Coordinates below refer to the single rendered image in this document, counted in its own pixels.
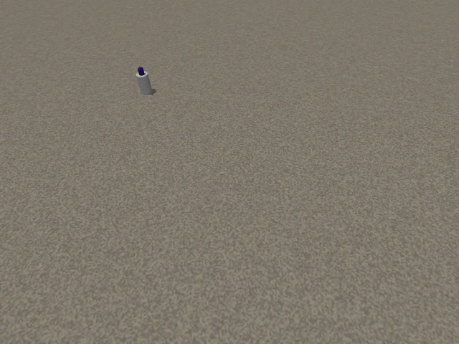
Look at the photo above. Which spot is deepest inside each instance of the bottle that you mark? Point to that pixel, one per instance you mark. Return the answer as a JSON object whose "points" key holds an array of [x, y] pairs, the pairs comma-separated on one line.
{"points": [[143, 81]]}

